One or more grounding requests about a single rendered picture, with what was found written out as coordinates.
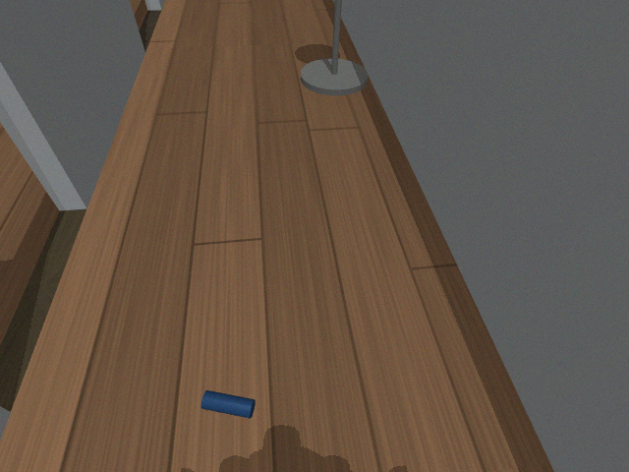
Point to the coat stand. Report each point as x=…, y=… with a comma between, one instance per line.
x=334, y=76

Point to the can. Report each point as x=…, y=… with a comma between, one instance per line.
x=229, y=404

